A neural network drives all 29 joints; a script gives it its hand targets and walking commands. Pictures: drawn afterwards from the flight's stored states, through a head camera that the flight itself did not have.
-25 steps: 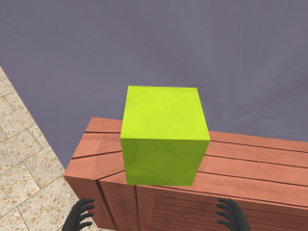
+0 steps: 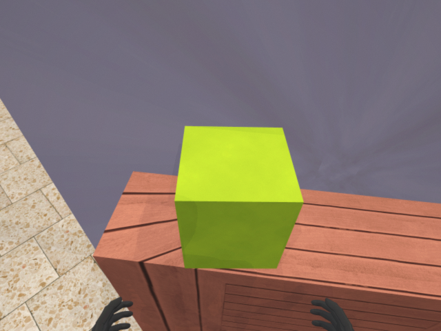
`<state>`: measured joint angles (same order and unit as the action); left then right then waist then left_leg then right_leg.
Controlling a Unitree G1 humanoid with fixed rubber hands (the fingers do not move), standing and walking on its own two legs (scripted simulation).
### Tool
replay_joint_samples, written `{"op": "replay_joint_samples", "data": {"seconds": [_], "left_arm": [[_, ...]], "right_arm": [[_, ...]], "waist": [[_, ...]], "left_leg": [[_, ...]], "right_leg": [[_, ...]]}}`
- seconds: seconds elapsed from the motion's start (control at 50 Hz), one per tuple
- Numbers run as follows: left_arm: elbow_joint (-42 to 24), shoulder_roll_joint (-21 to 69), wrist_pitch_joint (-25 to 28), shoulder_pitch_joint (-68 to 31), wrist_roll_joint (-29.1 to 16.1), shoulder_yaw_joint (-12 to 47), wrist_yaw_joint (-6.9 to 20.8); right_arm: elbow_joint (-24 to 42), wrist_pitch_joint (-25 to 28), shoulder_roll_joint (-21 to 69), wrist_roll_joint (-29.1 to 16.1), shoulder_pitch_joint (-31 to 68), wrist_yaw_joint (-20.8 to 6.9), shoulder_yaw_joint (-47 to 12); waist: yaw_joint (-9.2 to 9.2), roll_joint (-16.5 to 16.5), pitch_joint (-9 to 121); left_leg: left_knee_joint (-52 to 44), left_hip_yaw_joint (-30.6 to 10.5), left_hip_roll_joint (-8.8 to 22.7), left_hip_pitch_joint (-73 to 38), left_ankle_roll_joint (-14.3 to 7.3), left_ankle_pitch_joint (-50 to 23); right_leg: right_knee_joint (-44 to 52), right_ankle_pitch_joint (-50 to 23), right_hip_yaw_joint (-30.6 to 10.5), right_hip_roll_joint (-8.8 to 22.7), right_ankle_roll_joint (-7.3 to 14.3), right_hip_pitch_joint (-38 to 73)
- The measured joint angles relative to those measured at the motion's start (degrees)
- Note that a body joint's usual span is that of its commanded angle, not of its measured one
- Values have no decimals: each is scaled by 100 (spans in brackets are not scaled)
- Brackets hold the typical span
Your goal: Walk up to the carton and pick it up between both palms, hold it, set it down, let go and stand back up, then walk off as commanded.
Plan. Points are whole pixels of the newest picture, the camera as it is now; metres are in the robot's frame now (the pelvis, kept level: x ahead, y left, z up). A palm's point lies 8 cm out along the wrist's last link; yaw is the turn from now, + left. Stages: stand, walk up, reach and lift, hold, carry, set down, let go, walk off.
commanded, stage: set down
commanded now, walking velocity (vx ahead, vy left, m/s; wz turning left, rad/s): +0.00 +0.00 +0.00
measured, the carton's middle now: (232, 199) +0.40 -0.01 +0.00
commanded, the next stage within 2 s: let go in 0.34 s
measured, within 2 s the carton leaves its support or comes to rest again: neither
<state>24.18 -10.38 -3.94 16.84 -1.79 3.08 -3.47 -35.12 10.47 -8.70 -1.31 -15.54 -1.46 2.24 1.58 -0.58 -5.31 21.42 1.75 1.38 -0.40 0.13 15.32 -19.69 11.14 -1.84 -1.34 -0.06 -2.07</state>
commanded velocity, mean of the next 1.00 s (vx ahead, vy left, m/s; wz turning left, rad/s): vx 0.00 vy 0.00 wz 0.00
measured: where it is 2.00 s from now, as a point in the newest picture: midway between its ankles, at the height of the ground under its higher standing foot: outside the picture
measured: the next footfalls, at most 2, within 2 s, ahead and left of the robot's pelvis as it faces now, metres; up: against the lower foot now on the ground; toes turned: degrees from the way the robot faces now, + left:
none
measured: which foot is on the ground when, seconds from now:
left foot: down 0.00-1.00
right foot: down 0.00-1.00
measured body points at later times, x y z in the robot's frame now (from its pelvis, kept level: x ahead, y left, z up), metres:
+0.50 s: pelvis -0.01 -0.01 +0.00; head -0.02 -0.01 +0.45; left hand +0.14 +0.22 -0.09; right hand +0.15 -0.22 -0.10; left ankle -0.03 +0.11 -0.75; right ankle +0.00 -0.12 -0.75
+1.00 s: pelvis -0.01 -0.01 -0.01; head -0.02 -0.01 +0.44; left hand +0.11 +0.27 -0.11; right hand +0.11 -0.28 -0.12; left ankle -0.03 +0.11 -0.75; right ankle +0.00 -0.12 -0.75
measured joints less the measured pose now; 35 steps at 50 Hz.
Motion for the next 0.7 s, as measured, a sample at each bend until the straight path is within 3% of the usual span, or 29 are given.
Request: {"op": "replay_joint_samples", "data": {"seconds": [0.42, 0.7], "left_arm": [[463, 14, -419, -441, 83, -151, 115], [590, 23, -387, -470, 165, -258, 141]], "right_arm": [[-403, -189, 48, 308, 334, 40, 42], [-550, -85, 65, 349, 350, 48, 41]], "waist": [[-56, -5, -49], [-68, 72, -60]], "left_leg": [[149, -66, -21, 154, 35, -31], [145, -51, -14, 217, 68, -35]], "right_leg": [[-276, 64, 89, 30, 39, -185], [-389, 121, 97, 28, 73, -304]]}}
